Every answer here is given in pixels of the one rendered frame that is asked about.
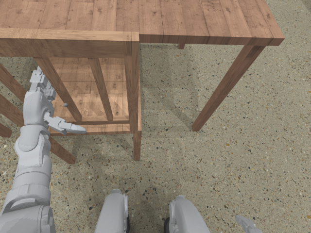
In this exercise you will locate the robot right hand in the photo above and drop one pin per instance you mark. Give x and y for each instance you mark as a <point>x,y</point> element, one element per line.
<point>247,224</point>

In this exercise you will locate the robot left hand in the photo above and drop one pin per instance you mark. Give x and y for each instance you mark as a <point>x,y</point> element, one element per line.
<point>38,100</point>

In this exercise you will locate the right robot shin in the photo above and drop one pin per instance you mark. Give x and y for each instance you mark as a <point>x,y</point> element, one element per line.
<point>173,229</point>

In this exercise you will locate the table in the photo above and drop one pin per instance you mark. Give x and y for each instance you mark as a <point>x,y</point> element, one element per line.
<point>216,22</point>

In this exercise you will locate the robot left forearm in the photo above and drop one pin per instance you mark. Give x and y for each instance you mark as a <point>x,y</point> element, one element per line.
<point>33,174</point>

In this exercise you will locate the left robot upper arm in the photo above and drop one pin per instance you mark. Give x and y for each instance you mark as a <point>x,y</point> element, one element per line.
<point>37,219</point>

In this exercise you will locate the chair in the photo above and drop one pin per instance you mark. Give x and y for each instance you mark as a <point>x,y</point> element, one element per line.
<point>95,72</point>

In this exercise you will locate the robot left thigh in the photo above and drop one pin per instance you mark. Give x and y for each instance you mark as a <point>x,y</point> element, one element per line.
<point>113,214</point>

